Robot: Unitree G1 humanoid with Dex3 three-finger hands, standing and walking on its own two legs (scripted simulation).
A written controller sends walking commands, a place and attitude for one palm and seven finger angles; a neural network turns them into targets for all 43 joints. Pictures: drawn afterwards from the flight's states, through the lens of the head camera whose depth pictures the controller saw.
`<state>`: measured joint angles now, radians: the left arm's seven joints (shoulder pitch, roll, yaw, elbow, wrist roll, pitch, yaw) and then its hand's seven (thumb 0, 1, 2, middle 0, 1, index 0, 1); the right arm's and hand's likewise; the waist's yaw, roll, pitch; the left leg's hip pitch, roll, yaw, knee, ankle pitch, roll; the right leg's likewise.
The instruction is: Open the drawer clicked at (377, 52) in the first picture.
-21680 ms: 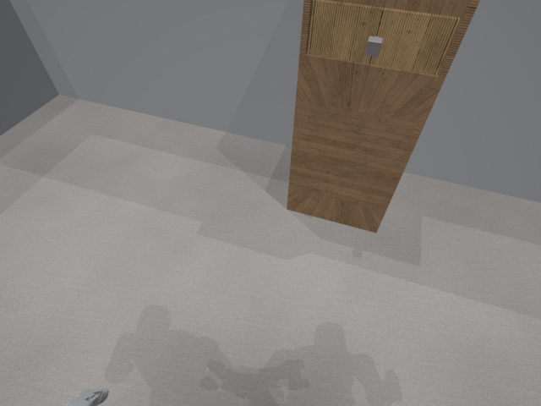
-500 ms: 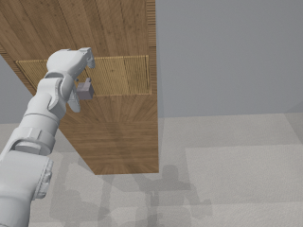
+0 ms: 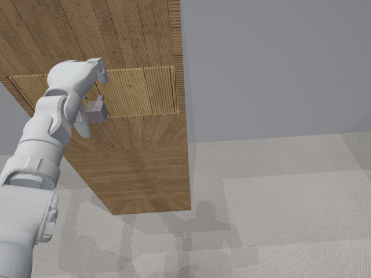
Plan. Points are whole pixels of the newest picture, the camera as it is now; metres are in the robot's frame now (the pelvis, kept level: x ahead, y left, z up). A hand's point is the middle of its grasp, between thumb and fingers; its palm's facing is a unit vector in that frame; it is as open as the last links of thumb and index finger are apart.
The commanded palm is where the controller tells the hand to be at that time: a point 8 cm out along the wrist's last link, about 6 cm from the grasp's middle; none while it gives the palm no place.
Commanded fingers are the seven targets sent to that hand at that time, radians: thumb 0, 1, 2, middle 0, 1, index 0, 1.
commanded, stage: move the hooked fingers above the handle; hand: left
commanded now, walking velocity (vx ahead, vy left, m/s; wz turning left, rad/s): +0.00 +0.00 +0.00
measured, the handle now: (98, 106) +0.51 +0.22 +0.09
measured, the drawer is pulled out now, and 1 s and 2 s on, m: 0.00 0.00 0.00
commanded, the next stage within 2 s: none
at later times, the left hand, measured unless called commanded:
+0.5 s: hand (85, 97) +0.47 +0.22 +0.15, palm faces +0.00 -0.02 -1.00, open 13.6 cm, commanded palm +0.45 +0.25 +0.21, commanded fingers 0.00 -0.50 0.30 -0.30 -1.20 -0.30 -1.20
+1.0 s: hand (83, 97) +0.47 +0.22 +0.15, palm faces +0.00 -0.02 -1.00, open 13.7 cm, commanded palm +0.44 +0.23 +0.21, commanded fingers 0.00 -0.50 0.30 -0.30 -1.20 -0.30 -1.20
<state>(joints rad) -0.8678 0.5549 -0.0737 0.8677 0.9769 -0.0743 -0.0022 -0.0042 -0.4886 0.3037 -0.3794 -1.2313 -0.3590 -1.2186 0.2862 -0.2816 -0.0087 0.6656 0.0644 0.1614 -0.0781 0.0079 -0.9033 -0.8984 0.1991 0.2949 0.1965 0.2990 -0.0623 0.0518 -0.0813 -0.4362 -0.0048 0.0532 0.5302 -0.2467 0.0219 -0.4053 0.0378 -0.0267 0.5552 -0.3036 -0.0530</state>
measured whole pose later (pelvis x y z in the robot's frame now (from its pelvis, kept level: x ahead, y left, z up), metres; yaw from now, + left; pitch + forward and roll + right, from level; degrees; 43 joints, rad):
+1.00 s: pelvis +0.02 +0.01 +0.00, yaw +0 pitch +8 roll +1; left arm -0.79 0.51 -0.10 0.72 0.96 0.00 -0.03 0.00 -0.49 0.30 -0.35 -1.22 -0.35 -1.22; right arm 0.25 -0.28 -0.02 0.66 0.05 0.17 -0.05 0.01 -0.90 -0.90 0.20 0.29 0.20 0.30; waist -0.03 0.06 -0.08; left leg -0.39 -0.02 0.05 0.51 -0.26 0.03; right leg -0.35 0.03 -0.03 0.53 -0.32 -0.05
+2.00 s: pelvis +0.02 +0.01 +0.00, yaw +1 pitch +8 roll +1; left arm -0.82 0.50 -0.14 0.71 0.93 0.03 -0.05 0.00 -0.49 0.30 -0.35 -1.23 -0.35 -1.22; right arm 0.23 -0.28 -0.02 0.68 0.06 0.19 -0.05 0.01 -0.90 -0.90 0.20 0.29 0.20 0.30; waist -0.02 0.06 -0.08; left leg -0.38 -0.03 0.04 0.51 -0.26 0.03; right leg -0.34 0.02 -0.04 0.53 -0.33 -0.04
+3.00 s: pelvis +0.00 +0.01 +0.00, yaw +0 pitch +10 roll +0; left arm -0.80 0.58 -0.07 0.87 0.97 -0.06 -0.04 0.00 -0.49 0.30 -0.32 -1.22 -0.32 -1.22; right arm 0.31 -0.28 -0.02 0.64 0.06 0.16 -0.08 0.01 -0.90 -0.90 0.20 0.29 0.20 0.30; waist -0.06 0.04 -0.08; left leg -0.48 0.00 0.05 0.57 -0.27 0.03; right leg -0.44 0.04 -0.02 0.58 -0.31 -0.05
